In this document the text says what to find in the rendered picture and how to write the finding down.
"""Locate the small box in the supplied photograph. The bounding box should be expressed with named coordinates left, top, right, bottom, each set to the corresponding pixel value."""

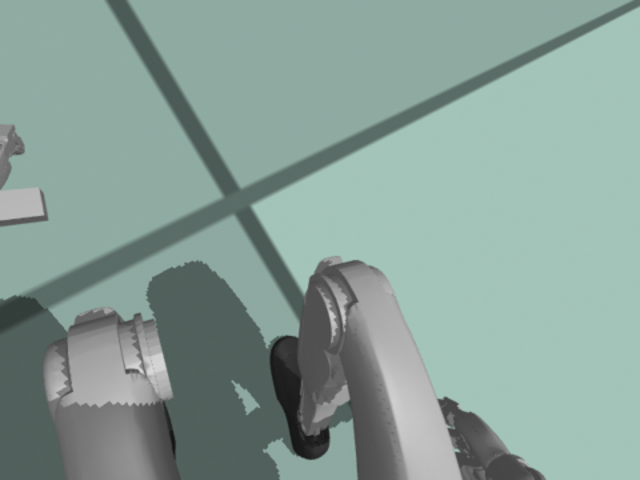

left=0, top=187, right=49, bottom=227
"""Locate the right robot hand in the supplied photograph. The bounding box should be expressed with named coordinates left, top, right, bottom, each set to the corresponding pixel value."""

left=438, top=397, right=511, bottom=480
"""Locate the left robot hand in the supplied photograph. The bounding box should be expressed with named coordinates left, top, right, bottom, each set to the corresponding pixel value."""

left=0, top=124, right=25, bottom=190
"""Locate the right robot arm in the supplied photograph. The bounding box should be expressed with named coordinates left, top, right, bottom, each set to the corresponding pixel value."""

left=485, top=454, right=546, bottom=480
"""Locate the right robot foot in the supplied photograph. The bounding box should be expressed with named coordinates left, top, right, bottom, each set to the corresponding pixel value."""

left=270, top=336, right=330, bottom=460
